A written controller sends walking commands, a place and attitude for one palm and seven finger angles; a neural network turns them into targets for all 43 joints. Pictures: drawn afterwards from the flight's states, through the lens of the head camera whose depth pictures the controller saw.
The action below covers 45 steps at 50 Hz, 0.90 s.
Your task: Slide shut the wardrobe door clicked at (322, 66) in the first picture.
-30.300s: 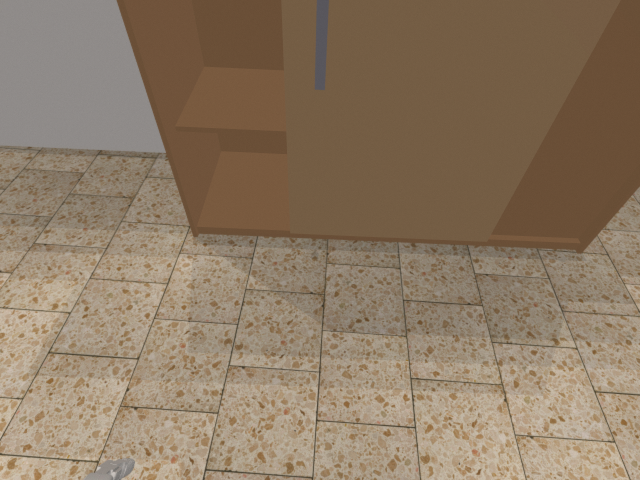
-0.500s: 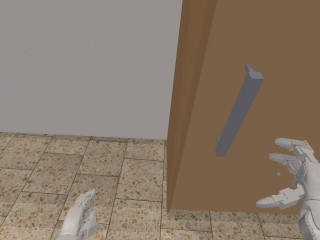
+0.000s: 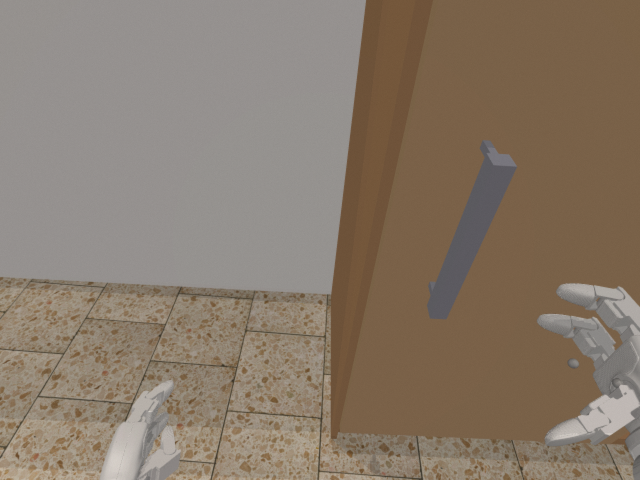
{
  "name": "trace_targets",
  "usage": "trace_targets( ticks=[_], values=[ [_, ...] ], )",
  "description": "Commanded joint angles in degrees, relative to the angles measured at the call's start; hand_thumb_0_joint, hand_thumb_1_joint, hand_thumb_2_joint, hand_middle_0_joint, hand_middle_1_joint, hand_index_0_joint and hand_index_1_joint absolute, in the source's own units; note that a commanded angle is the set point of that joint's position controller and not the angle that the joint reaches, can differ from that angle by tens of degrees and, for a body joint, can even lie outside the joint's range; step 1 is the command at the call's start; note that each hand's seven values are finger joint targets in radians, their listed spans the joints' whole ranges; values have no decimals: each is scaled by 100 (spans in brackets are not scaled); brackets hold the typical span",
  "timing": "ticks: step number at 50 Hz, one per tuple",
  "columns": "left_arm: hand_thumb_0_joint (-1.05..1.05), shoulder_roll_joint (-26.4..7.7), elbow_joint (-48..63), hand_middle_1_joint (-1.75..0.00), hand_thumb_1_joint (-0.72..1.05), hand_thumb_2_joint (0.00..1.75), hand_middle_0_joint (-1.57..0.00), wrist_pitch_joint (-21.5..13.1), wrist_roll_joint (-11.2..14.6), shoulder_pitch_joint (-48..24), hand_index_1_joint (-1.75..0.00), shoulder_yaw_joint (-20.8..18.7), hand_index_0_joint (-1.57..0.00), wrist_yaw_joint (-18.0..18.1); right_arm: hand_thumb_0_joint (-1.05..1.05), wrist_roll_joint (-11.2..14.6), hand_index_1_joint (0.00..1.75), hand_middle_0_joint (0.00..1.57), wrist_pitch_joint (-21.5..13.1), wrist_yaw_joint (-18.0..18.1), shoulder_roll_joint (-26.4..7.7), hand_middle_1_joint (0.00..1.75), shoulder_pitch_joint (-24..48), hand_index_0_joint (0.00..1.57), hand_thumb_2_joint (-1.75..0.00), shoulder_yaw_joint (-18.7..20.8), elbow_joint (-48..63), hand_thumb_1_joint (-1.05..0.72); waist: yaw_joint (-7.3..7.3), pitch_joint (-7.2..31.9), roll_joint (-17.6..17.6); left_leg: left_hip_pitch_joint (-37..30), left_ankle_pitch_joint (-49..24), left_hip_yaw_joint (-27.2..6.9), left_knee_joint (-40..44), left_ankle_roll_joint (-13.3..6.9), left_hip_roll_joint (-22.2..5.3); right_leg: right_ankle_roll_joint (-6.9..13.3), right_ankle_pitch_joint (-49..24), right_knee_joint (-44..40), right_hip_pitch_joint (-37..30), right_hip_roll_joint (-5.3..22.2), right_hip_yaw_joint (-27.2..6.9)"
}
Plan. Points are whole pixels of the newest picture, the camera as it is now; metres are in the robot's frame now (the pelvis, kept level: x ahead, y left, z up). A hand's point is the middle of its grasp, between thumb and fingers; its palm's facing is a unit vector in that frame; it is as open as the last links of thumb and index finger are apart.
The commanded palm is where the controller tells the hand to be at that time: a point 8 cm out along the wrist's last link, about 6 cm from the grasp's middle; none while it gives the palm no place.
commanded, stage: draw the hand back to the body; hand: right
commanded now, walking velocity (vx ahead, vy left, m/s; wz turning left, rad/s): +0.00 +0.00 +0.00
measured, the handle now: (459, 238) +0.43 -0.20 +0.10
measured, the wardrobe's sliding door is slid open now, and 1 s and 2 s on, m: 0.00 0.00 0.00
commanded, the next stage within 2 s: step back with the hand held close in 1.14 s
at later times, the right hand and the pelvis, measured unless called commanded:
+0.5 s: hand (611, 350) +0.22 -0.28 +0.15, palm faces +0.43 +0.83 -0.36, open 11.4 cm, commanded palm +0.17 -0.31 +0.17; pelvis +0.02 -0.02 +0.01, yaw +1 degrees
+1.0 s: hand (624, 345) +0.21 -0.28 +0.17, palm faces +0.45 +0.81 -0.37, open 7.6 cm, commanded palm +0.16 -0.32 +0.19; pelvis +0.03 -0.02 +0.01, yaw +1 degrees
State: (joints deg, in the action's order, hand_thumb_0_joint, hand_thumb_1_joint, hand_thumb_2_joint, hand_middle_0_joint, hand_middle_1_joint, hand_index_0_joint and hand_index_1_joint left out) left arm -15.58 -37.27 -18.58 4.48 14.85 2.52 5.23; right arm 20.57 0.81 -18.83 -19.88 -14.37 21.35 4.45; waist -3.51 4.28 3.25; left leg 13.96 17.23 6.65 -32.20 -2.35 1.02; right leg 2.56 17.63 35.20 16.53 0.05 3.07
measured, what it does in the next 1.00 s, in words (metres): stands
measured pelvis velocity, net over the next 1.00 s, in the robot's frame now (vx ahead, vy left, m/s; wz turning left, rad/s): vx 0.03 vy -0.02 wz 0.02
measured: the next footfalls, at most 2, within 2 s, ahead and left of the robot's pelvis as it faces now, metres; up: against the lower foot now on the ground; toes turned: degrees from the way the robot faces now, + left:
none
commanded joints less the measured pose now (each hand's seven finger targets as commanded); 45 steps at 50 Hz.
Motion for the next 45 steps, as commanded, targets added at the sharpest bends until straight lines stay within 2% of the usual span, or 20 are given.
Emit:
trace_targets(
  ticks=[1,3,4,5,6,7,9,12,14,18,20,21,24,29,31,34,38,40,41,45],
  values=[
    [0,-612,946,-30,90,90,-20,-432,-17,-952,-30,-181,-20,82,0,64,109,25,-306,128,-1396,109,1371,25,-25,555,1646,44,38,281,244,207,-181,-597,766,111,-152,-38,-452,-655,-334,98,-596],
    [0,-599,923,-30,90,90,-20,-455,-24,-944,-30,-172,-20,95,0,104,104,24,-284,121,-1413,104,1134,24,-29,673,1553,37,9,301,8,159,-265,-562,779,128,-146,-39,-505,-667,-343,100,-602],
    [0,-578,855,-30,90,90,-20,-285,-252,-1024,-30,-303,-20,6,0,-840,102,24,-568,1206,-2011,102,1230,24,-31,889,1944,33,-164,-206,-72,199,16,-823,1164,50,-244,-57,-294,-689,-113,113,-603],
    [0,-538,808,-30,90,90,-20,-221,-279,-1010,-30,-300,-20,-46,0,-934,100,24,-634,1635,-1455,100,899,24,-32,548,1787,30,-44,-438,-153,324,310,-828,1312,33,-341,-95,-50,-686,-94,113,-536],
    [0,-506,812,-30,90,90,-20,-115,-281,-1023,-30,-293,-20,-87,0,-1089,98,24,-691,1876,-1110,98,606,24,-34,238,1743,26,-6,-529,-114,325,329,-794,1309,26,-358,-87,25,-742,-220,144,-535],
    [0,-473,811,-30,90,90,-20,-19,-272,-988,-30,-298,-20,-116,0,-1174,96,24,-750,2035,-949,96,317,24,-36,82,1714,22,15,-460,-102,262,300,-756,1268,41,-353,-68,80,-820,-353,160,-524],
    [0,-471,836,-30,90,90,-20,103,-292,-974,-30,-318,-20,-151,0,-1343,92,24,-895,2289,-1017,92,320,24,-39,30,2094,15,5,-76,192,-26,-3,-696,1109,33,-336,-57,-6,-998,-562,173,-548],
    [0,-467,816,-30,90,90,-20,254,-310,-981,-30,-335,-20,-147,0,-1503,85,23,-979,2508,-1118,85,327,23,-44,90,2193,4,15,-60,113,-182,-204,-662,1106,25,-294,-63,-177,-1166,-669,207,-560],
    [0,-453,826,-30,90,90,-20,322,-327,-991,-30,-344,-20,-137,0,-1565,81,23,-1026,2589,-1143,81,305,23,-48,110,2272,-3,8,-38,-79,-263,-360,-634,1099,27,-279,-57,-344,-1258,-775,225,-589],
    [0,-430,802,-30,90,90,-20,428,-362,-1007,-30,-349,-20,-150,0,-1643,73,22,-1071,2649,-1124,73,109,22,-55,149,2478,-17,-35,-8,112,-497,-810,-588,1061,-6,-255,-125,-957,-1359,-966,264,-622],
    [0,-438,795,-30,90,90,-20,490,-379,-993,-30,-361,-20,-173,0,-1652,68,22,-1056,2651,-1164,68,-81,22,-58,212,2525,-25,-69,38,83,-651,-1021,-585,1077,-15,-248,-158,-1316,-1356,-1017,266,-616],
    [0,-417,805,-30,90,90,-20,520,-379,-995,-30,-359,-20,-186,0,-1648,66,22,-1049,2633,-1066,66,-167,22,-60,152,2544,-28,-56,-18,115,-619,-1104,-577,1074,-8,-246,-188,-1485,-1359,-1081,293,-609],
    [0,-423,838,-30,90,90,-20,608,-386,-986,-30,-381,-20,-229,0,-1640,60,22,-1038,2618,-1076,60,-324,22,-65,234,2571,-39,-75,-78,-21,-657,-1184,-551,1086,4,-235,-227,-1681,-1388,-1101,320,-621],
    [0,-413,892,-30,90,90,-20,745,-388,-972,-30,-409,-20,-269,0,-1629,49,21,-1032,2588,-1088,49,-540,21,-74,316,2777,-57,-85,-19,135,-743,-1330,-566,1128,13,-229,-276,-1996,-1390,-1214,343,-590],
    [0,-408,901,-30,90,90,-20,787,-396,-968,-30,-416,-20,-268,0,-1620,45,21,-1015,2586,-1107,45,-693,21,-78,374,2762,-65,-93,-87,16,-754,-1417,-560,1140,13,-224,-281,-2121,-1379,-1198,360,-579],
    [0,-403,929,-30,90,90,-20,846,-402,-963,-30,-429,-20,-268,0,-1617,38,21,-996,2589,-1151,38,-714,21,-83,459,2877,-75,-98,10,29,-799,-1525,-567,1155,18,-225,-264,-2188,-1338,-1238,340,-532],
    [0,-395,934,-30,90,90,-20,865,-404,-979,-30,-427,-20,-274,0,-1624,30,20,-992,2600,-1171,30,-681,20,-90,476,3094,-90,-97,24,289,-796,-1537,-577,1178,16,-228,-294,-2317,-1336,-1315,349,-554],
    [0,-401,926,-30,90,90,-20,904,-407,-973,-30,-427,-20,-260,0,-1615,30,20,-945,2593,-1081,30,-774,20,-90,417,2867,-90,-84,-149,-54,-747,-1488,-551,1223,16,-215,-270,-2160,-1357,-1232,351,-537],
    [0,-397,925,-30,90,90,-20,928,-394,-1010,-30,-427,-20,-257,0,-1609,30,20,-937,2581,-1013,30,-713,20,-90,349,2829,-90,-52,-263,-25,-683,-1409,-573,1247,20,-224,-243,-1962,-1372,-1185,342,-501],
    [0,-405,949,-30,90,90,-20,950,-402,-1014,-30,-436,-20,-241,0,-1630,30,20,-948,2599,-1122,30,-593,20,-90,408,2999,-90,-79,-65,72,-790,-1387,-578,1234,13,-220,-233,-1945,-1380,-1239,322,-534]
  ],
)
